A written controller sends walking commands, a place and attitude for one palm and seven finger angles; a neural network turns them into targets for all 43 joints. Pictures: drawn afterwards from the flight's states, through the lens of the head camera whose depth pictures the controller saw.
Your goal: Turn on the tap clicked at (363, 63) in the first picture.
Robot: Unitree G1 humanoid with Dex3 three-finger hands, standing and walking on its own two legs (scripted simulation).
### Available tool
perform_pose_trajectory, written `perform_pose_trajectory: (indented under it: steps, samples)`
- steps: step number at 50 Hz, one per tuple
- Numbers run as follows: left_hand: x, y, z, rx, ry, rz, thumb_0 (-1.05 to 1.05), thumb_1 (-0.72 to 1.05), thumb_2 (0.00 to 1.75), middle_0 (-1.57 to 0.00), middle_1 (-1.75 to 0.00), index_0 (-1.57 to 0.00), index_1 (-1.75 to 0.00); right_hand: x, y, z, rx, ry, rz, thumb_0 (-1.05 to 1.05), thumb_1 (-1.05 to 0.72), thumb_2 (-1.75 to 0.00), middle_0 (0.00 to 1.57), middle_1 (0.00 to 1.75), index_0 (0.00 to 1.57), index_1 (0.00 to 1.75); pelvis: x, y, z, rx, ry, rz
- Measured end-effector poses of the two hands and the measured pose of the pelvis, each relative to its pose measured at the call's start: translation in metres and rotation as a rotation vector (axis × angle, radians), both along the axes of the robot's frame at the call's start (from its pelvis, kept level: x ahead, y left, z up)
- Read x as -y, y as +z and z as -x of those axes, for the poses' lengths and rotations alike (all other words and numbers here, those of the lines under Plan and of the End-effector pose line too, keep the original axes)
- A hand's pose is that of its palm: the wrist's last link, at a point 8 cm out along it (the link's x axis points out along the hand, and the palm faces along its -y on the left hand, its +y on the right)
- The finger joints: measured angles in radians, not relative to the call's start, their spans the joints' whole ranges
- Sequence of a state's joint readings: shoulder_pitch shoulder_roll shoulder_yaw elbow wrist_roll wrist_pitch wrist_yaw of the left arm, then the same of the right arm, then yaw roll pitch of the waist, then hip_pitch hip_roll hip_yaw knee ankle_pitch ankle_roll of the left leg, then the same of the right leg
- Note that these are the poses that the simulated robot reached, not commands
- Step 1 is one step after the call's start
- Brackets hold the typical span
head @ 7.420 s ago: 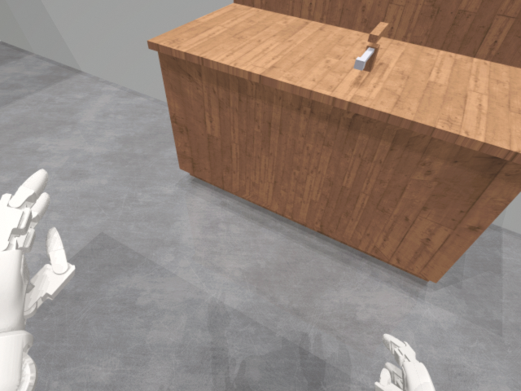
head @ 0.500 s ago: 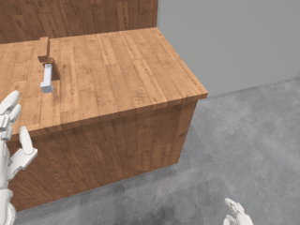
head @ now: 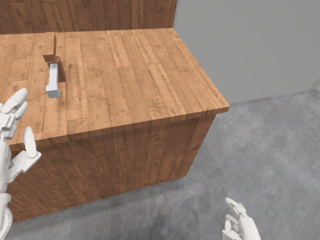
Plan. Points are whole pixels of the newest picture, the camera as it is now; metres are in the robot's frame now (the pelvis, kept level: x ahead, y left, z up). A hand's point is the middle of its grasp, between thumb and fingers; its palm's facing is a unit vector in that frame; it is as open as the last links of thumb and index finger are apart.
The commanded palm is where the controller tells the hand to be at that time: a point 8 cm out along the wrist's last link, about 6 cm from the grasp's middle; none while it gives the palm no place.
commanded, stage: shuffle to correct the standing spot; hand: left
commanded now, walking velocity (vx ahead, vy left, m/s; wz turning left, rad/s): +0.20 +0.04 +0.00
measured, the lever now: (53, 91) +0.46 +0.36 +0.07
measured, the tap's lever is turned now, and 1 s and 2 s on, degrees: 0 0 0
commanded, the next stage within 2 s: come to a stop and stand still in 0.48 s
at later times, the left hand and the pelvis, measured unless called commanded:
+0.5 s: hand (70, 105) +0.33 +0.24 +0.16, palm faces +0.38 -0.84 -0.39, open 7.4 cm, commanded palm +0.26 +0.27 +0.18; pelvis +0.10 -0.01 -0.02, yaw +0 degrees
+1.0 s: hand (71, 75) +0.39 +0.25 +0.20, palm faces +0.36 -0.84 -0.40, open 7.5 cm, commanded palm +0.33 +0.29 +0.18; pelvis +0.16 +0.02 -0.01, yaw -2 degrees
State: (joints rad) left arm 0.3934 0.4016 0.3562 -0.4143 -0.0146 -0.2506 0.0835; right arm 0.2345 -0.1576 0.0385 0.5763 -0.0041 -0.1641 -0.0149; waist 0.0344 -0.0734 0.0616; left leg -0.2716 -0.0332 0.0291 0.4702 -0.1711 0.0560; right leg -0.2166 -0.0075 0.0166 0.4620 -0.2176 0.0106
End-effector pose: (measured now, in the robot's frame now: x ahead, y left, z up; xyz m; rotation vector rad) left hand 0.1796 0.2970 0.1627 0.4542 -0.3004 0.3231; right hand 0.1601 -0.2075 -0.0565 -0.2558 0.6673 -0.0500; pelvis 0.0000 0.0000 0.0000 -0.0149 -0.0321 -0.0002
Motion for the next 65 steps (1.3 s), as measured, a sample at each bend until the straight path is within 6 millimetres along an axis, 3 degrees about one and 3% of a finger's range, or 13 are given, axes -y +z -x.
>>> perform_pose_trajectory:
  steps: [3, 7, 18, 27, 32, 36, 40, 44, 48, 52, 58, 62, 65]
  samples:
    - [-0.013, 0.012, -0.003, 0.061, 0.071, -0.006, 0.02, 0.88, 0.9, -0.22, -0.3, -0.21, -0.3, -0.005, -0.001, -0.013, -0.009, 0.038, 0.003, 0.02, -0.9, -0.9, 0.2, 0.3, 0.2, 0.3, 0.0, 0.001, -0.008, -0.009, 0.01, 0.007]
    - [-0.01, 0.02, -0.012, 0.104, 0.1, 0.026, 0.02, 0.89, 0.9, -0.21, -0.3, -0.21, -0.3, -0.007, -0.003, -0.033, -0.006, 0.061, -0.005, 0.02, -0.9, -0.9, 0.2, 0.3, 0.2, 0.3, -0.001, 0.001, -0.024, -0.024, 0.013, 0.012]
    - [0.009, -0.004, -0.08, -0.021, 0.044, 0.039, 0.02, 0.89, 0.9, -0.21, -0.3, -0.21, -0.3, 0.012, -0.013, -0.086, -0.002, -0.019, -0.008, 0.02, -0.9, -0.9, 0.2, 0.3, 0.2, 0.3, 0.004, -0.008, -0.075, -0.048, 0.005, 0.006]
    - [0.022, 0.018, -0.118, 0.047, -0.018, -0.059, 0.02, 0.89, 0.9, -0.21, -0.3, -0.21, -0.3, 0.032, -0.028, -0.111, -0.035, -0.086, -0.019, 0.02, -0.9, -0.9, 0.2, 0.3, 0.2, 0.3, 0.006, -0.018, -0.11, -0.054, -0.004, 0.01]
    - [0.015, 0.014, -0.125, 0.065, -0.005, -0.078, 0.01, 0.88, 0.9, -0.22, -0.3, -0.21, -0.3, 0.035, -0.041, -0.12, -0.099, -0.081, -0.008, 0.02, -0.9, -0.9, 0.2, 0.3, 0.2, 0.3, 0.003, -0.024, -0.126, -0.048, 0.016, 0.008]
    - [-0.004, 0.006, -0.129, 0.068, 0.05, -0.056, 0.01, 0.88, 0.9, -0.22, -0.3, -0.21, -0.3, 0.027, -0.047, -0.132, -0.167, -0.042, 0.032, 0.02, -0.9, -0.9, 0.2, 0.3, 0.2, 0.3, -0.008, -0.026, -0.14, -0.019, 0.007, 0.002]
    - [-0.015, 0.005, -0.15, 0.116, 0.038, -0.046, 0.01, 0.88, 0.9, -0.22, -0.3, -0.21, -0.3, 0.008, -0.054, -0.154, -0.108, -0.067, 0.021, 0.02, -0.9, -0.9, 0.2, 0.3, 0.2, 0.3, -0.023, -0.036, -0.148, 0.051, -0.023, -0.004]
    - [-0.013, 0.017, -0.174, 0.155, 0.003, -0.011, 0.02, 0.88, 0.9, -0.21, -0.3, -0.21, -0.3, -0.023, -0.039, -0.168, -0.039, -0.049, -0.059, 0.02, -0.91, -0.9, 0.2, 0.3, 0.2, 0.3, -0.023, -0.025, -0.15, 0.062, -0.006, -0.02]
    - [-0.001, 0.039, -0.175, 0.157, -0.052, -0.048, 0.02, 0.89, 0.9, -0.21, -0.3, -0.21, -0.3, -0.042, -0.021, -0.174, 0.031, -0.025, -0.122, 0.02, -0.9, -0.9, 0.2, 0.3, 0.2, 0.3, -0.023, -0.014, -0.153, 0.038, -0.03, -0.012]
    - [0.008, 0.045, -0.164, 0.09, -0.059, -0.128, 0.01, 0.89, 0.9, -0.21, -0.3, -0.21, -0.3, -0.04, -0.018, -0.173, 0.062, -0.021, -0.145, 0.01, -0.9, -0.9, 0.2, 0.3, 0.21, 0.3, -0.018, -0.012, -0.159, 0.012, -0.047, -0.014]
    - [-0.008, 0.019, -0.16, -0.037, 0.082, -0.019, 0.01, 0.88, 0.9, -0.22, -0.3, -0.21, -0.3, -0.011, -0.029, -0.16, -0.055, -0.046, -0.074, 0.01, -0.9, -0.9, 0.2, 0.3, 0.21, 0.3, -0.014, -0.004, -0.169, -0.009, -0.041, -0.001]
    - [-0.012, -0.005, -0.171, -0.057, 0.119, 0.102, 0.01, 0.89, 0.9, -0.21, -0.3, -0.21, -0.3, 0.01, -0.028, -0.154, -0.099, -0.076, 0.02, 0.02, -0.9, -0.9, 0.2, 0.3, 0.2, 0.3, -0.019, -0.005, -0.176, -0.024, -0.021, 0.017]
    - [-0.008, -0.009, -0.182, -0.047, 0.09, 0.141, 0.02, 0.89, 0.9, -0.21, -0.3, -0.21, -0.3, 0.019, -0.021, -0.154, -0.109, -0.112, 0.06, 0.02, -0.9, -0.9, 0.2, 0.3, 0.2, 0.3, -0.021, -0.002, -0.177, -0.012, -0.018, 0.005]
